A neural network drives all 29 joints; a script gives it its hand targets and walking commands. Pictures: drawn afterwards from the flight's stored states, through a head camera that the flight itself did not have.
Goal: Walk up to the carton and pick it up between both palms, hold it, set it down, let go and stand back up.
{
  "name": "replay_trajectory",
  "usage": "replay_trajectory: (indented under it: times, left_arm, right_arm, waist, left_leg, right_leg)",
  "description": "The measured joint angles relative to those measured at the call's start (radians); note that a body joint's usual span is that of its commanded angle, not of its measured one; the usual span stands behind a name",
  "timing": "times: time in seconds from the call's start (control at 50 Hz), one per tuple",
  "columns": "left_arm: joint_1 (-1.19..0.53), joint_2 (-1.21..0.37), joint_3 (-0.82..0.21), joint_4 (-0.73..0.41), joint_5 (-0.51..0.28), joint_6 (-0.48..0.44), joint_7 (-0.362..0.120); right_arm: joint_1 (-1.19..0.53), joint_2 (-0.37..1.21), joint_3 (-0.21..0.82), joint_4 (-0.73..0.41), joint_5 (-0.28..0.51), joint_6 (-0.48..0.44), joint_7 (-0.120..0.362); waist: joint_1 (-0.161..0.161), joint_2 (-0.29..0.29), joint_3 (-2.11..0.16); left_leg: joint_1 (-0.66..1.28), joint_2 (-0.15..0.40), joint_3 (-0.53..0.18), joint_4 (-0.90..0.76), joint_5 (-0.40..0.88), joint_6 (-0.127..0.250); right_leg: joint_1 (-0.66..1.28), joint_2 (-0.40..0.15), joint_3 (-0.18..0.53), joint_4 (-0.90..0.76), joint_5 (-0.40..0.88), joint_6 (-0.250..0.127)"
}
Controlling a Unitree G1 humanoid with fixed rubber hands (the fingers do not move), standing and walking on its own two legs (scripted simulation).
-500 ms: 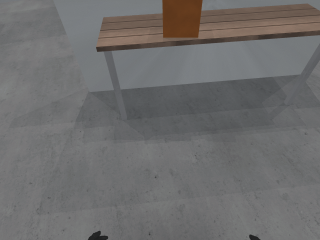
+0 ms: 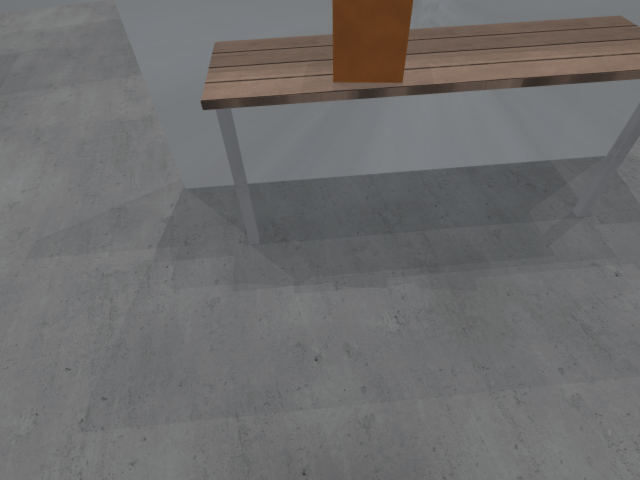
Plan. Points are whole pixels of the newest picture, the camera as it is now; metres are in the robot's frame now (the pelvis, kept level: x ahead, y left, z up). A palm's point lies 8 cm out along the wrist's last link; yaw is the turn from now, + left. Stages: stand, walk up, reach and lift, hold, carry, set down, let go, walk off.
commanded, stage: stand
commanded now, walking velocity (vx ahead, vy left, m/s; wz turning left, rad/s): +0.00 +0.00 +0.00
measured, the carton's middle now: (369, 25) +1.31 -0.13 +0.03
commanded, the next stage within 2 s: walk up in 0.06 s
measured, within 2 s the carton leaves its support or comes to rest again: neither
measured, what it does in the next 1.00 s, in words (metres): walks ahead: right foot, then left foot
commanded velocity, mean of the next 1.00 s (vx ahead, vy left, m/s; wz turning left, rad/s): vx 0.00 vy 0.00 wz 0.00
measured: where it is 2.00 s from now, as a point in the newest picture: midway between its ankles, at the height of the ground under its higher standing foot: (362, 339)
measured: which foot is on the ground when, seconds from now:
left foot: down 0.00-0.54, up 0.56-0.96, down 0.98-1.00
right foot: down 0.00-0.32, up 0.34-0.50, down 0.52-1.00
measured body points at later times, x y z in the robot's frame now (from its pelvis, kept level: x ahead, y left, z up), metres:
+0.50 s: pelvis +0.05 -0.03 +0.00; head +0.04 -0.04 +0.45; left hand +0.11 +0.22 -0.13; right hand -0.01 -0.29 -0.15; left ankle +0.00 +0.13 -0.73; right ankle +0.08 -0.15 -0.72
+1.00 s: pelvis +0.27 -0.03 -0.02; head +0.29 -0.02 +0.43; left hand +0.24 +0.21 -0.16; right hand +0.38 -0.28 -0.13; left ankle +0.43 +0.05 -0.73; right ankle +0.10 -0.16 -0.72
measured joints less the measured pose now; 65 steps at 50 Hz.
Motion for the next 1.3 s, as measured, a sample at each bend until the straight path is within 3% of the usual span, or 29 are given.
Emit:
replay_trajectory:
  times: [0.26,0.32,0.38,0.42,0.48,0.54,0.58,0.62,0.66,0.8,0.92,0.98,1.02,1.08,1.12,1.3]
  left_arm:
    - [0.006,-0.005,0.01,0.109,-0.005,-0.007,0.011]
    - [0.058,0.005,0.014,0.105,0.011,-0.014,-0.01]
    - [0.11,0.026,0.019,0.095,0.028,-0.014,-0.031]
    - [0.126,0.044,0.024,0.082,0.032,-0.019,-0.045]
    - [0.13,0.065,0.037,0.046,0.029,-0.037,-0.063]
    - [0.133,0.076,0.055,-0.009,0.024,-0.07,-0.058]
    - [0.139,0.078,0.058,-0.033,0.019,-0.075,-0.034]
    - [0.158,0.067,0.046,-0.032,0.005,-0.062,-0.011]
    - [0.184,0.053,0.028,-0.022,0.006,-0.055,-0.001]
    - [0.272,0.012,-0.005,0.032,0.008,-0.087,-0.006]
    - [0.289,0.027,-0.011,0.046,0.025,-0.097,-0.018]
    - [0.292,0.048,-0.013,0.039,0.036,-0.087,-0.021]
    - [0.264,0.07,-0.011,0.043,0.037,-0.072,-0.023]
    - [0.229,0.077,-0.016,0.014,0.018,-0.039,-0.024]
    - [0.198,0.091,-0.016,-0.003,0.016,-0.032,-0.029]
    - [0.066,0.121,0.011,-0.075,0.04,-0.041,-0.049]
  right_arm:
    - [0.006,0.004,-0.013,0.107,0.005,-0.006,-0.01]
    - [0.043,-0.001,-0.016,0.101,-0.026,-0.02,0.007]
    - [0.072,-0.018,-0.02,0.101,-0.036,-0.046,0.007]
    - [0.091,-0.034,-0.022,0.112,-0.043,-0.061,0.002]
    - [0.128,-0.07,-0.027,0.144,-0.042,-0.06,0.005]
    - [0.165,-0.11,-0.026,0.173,-0.046,-0.028,0.017]
    - [0.174,-0.124,-0.017,0.174,-0.044,0.006,0.03]
    - [0.158,-0.134,-0.008,0.152,-0.036,0.027,0.042]
    - [0.122,-0.141,-0.002,0.122,-0.036,0.02,0.05]
    - [0.006,-0.131,0.009,0.024,-0.037,-0.016,0.066]
    - [-0.063,-0.086,0.02,-0.027,-0.033,-0.033,0.072]
    - [-0.062,-0.069,0.021,-0.051,-0.037,-0.053,0.066]
    - [-0.065,-0.048,0.011,-0.056,-0.045,-0.068,0.052]
    - [-0.048,-0.045,0.012,-0.068,-0.014,-0.054,0.028]
    - [-0.023,-0.041,0.01,-0.06,0.001,-0.048,0.014]
    - [0.178,-0.069,-0.008,0.032,-0.002,-0.071,0.016]
  waist:
    - [0.001,-0.002,0.008]
    - [0.005,-0.012,-0.021]
    - [-0.007,-0.011,-0.031]
    - [-0.027,-0.007,-0.02]
    - [-0.042,0.003,0.0]
    - [-0.026,0.028,0.018]
    - [-0.002,0.041,0.021]
    - [0.008,0.046,0.022]
    - [0.013,0.05,0.032]
    - [0.038,0.066,0.032]
    - [0.048,0.043,0.046]
    - [0.057,0.021,0.044]
    - [0.046,-0.029,0.065]
    - [0.038,-0.027,0.09]
    - [0.019,-0.031,0.102]
    - [-0.044,-0.032,0.057]
  left_leg:
    - [0.046,-0.001,0.002,-0.054,0.02,0.002]
    - [0.052,-0.006,0.019,-0.017,-0.116,0.034]
    - [0.078,0.025,0.063,-0.029,-0.109,0.054]
    - [0.109,0.05,0.085,-0.056,-0.059,0.047]
    - [0.164,0.079,0.103,-0.069,-0.065,0.017]
    - [0.17,0.108,0.078,0.063,-0.232,0.034]
    - [0.094,0.086,0.017,0.296,-0.329,0.042]
    - [0.002,0.05,-0.006,0.484,-0.296,0.036]
    - [-0.084,0.036,0.009,0.559,-0.212,0.025]
    - [-0.299,0.071,0.017,0.418,0.035,-0.019]
    - [-0.29,0.079,0.04,0.11,0.227,0.009]
    - [-0.197,0.051,0.07,0.002,0.227,0.032]
    - [-0.209,0.01,0.097,0.09,0.163,0.052]
    - [-0.189,0.025,0.118,0.18,0.063,0.066]
    - [-0.129,0.029,0.129,0.146,0.049,0.066]
    - [0.112,0.019,0.16,-0.089,0.038,0.059]
  right_leg:
    - [0.046,-0.001,0.004,-0.055,0.021,0.003]
    - [0.024,0.009,0.036,0.027,-0.165,-0.019]
    - [-0.044,0.01,0.004,0.166,-0.202,-0.003]
    - [-0.091,0.004,-0.009,0.214,-0.203,0.009]
    - [-0.105,-0.02,-0.013,0.15,-0.136,0.005]
    - [-0.052,-0.016,-0.037,0.062,0.027,-0.009]
    - [-0.062,0.002,-0.047,0.145,0.002,-0.021]
    - [-0.037,0.012,-0.04,0.165,-0.067,-0.034]
    - [0.007,0.012,-0.035,0.135,-0.071,-0.035]
    - [0.186,0.014,-0.02,-0.065,-0.056,-0.023]
    - [0.298,-0.001,-0.024,-0.124,-0.121,0.012]
    - [0.324,-0.024,-0.02,-0.056,-0.218,0.026]
    - [0.269,-0.07,0.001,0.134,-0.263,-0.006]
    - [0.1,-0.033,0.049,0.505,-0.225,-0.019]
    - [-0.004,-0.02,0.041,0.629,-0.167,-0.024]
    - [-0.27,-0.073,0.003,0.426,-0.001,0.003]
